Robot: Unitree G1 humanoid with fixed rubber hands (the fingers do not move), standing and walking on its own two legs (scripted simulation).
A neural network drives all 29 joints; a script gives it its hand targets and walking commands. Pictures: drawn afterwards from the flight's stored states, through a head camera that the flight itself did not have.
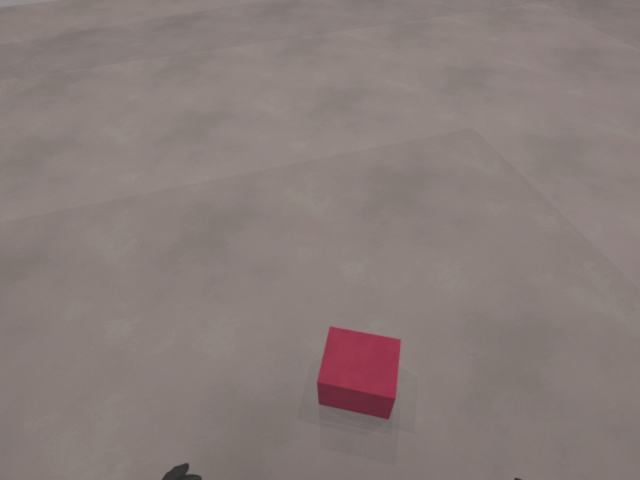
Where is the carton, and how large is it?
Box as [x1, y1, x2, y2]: [317, 327, 400, 418]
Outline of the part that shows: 330,327 317,380 319,403 388,418 395,398 400,339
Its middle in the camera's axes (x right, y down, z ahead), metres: +0.12 +0.40 +1.18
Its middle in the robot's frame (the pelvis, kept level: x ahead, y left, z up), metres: +0.55 -0.05 -0.68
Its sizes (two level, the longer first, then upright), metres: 0.217 0.178 0.173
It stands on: the floor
